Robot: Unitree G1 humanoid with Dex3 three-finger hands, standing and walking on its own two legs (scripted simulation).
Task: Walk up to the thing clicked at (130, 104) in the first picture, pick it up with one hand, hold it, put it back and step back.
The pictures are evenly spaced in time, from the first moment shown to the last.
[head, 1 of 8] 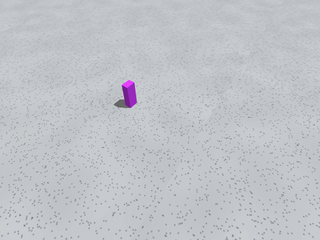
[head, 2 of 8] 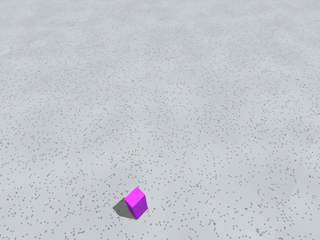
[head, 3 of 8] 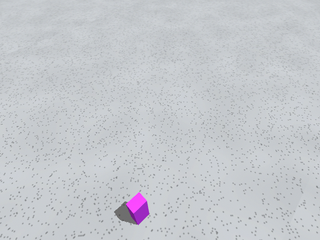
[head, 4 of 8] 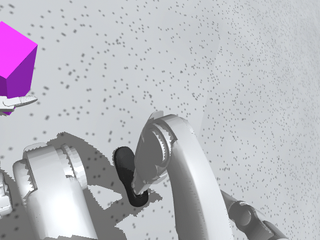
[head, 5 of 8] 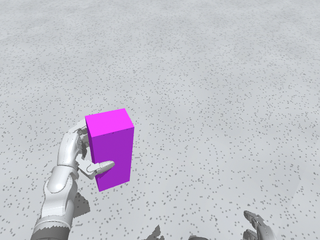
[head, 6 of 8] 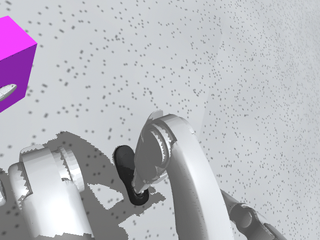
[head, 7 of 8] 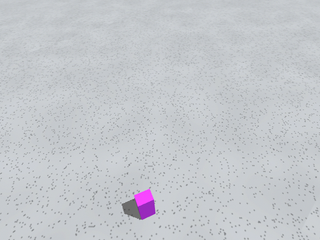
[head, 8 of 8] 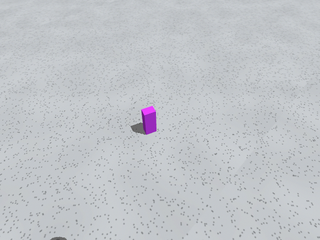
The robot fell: no
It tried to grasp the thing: yes
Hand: left
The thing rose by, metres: 0.66
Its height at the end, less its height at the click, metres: +0.00
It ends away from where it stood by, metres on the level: 0.01
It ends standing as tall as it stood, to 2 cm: yes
